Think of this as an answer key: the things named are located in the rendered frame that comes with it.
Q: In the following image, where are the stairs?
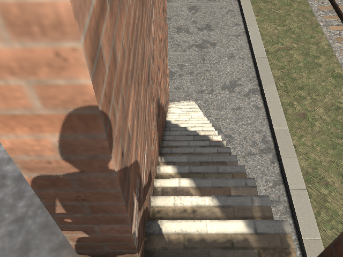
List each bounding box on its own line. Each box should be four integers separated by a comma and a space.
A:
144, 101, 297, 257

